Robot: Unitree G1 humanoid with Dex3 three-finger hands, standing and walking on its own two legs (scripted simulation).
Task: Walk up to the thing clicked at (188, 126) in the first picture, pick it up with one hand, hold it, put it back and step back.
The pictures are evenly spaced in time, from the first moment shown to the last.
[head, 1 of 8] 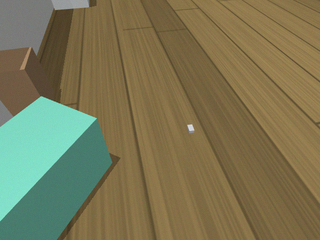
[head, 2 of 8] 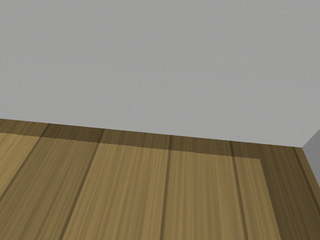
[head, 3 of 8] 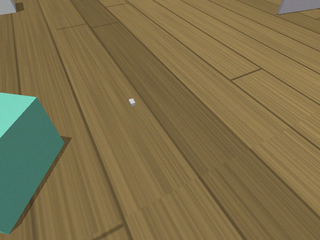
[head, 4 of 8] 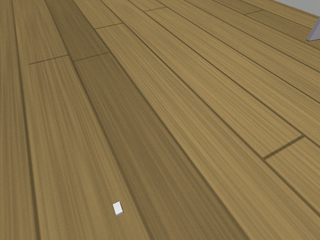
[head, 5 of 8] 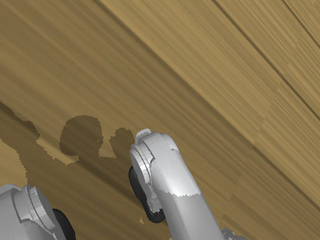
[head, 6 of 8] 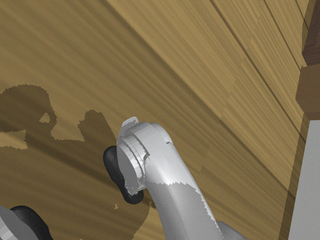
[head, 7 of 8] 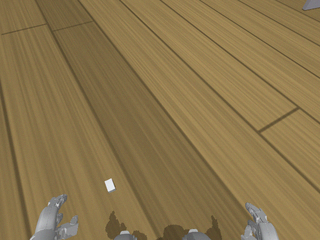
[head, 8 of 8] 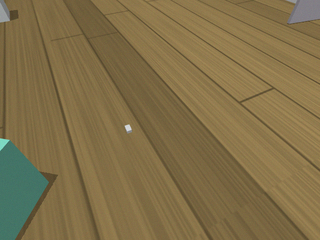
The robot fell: no
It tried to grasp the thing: yes
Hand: left
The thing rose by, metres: 0.00
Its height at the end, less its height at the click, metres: +0.00
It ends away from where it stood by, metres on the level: 0.01
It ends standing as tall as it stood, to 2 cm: yes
